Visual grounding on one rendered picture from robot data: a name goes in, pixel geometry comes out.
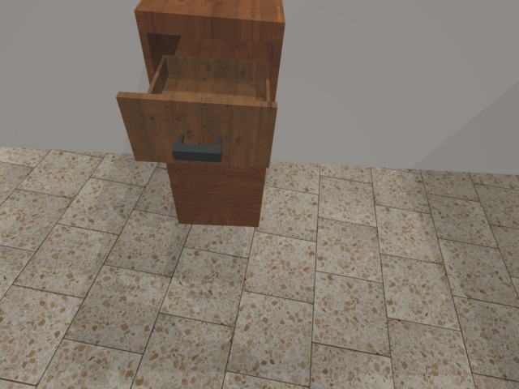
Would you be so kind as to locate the drawer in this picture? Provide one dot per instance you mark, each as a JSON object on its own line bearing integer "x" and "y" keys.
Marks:
{"x": 203, "y": 98}

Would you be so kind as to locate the cabinet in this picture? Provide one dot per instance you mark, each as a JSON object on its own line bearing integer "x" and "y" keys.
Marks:
{"x": 243, "y": 30}

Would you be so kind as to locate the handle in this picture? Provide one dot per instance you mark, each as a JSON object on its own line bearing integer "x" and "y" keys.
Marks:
{"x": 197, "y": 152}

